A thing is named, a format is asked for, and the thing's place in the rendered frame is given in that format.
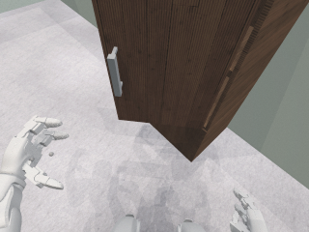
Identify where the cupboard door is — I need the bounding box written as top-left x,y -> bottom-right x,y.
92,0 -> 262,129

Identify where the robot left thigh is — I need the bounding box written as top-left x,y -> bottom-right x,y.
110,217 -> 141,232

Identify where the robot right hand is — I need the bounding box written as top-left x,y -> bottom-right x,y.
230,188 -> 269,232

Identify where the handle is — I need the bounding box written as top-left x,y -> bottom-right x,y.
106,46 -> 123,97

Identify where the robot left forearm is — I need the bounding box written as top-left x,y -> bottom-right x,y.
0,173 -> 27,232

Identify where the robot left hand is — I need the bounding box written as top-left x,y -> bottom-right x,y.
0,115 -> 69,190

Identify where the robot right thigh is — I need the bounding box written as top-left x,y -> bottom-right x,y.
176,221 -> 206,232

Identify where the robot thigh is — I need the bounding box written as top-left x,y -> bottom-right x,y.
110,217 -> 141,232
176,221 -> 206,232

